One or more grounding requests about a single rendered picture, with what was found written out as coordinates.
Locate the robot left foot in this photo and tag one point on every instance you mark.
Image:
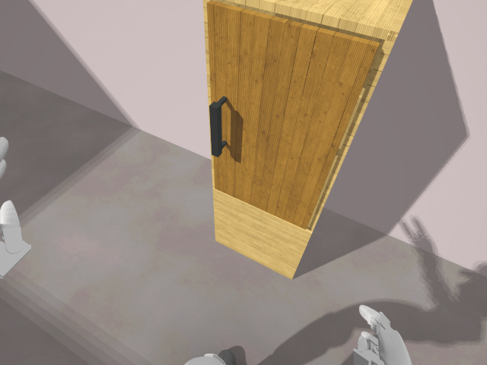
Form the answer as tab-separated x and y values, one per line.
228	357

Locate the right robot hand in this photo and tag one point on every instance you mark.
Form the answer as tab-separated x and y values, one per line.
388	349

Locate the handle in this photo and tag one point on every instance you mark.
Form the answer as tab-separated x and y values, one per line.
215	127

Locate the cupboard door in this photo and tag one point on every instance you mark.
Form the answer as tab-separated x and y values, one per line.
291	90

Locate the left robot hand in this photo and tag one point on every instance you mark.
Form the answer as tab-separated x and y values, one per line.
14	248

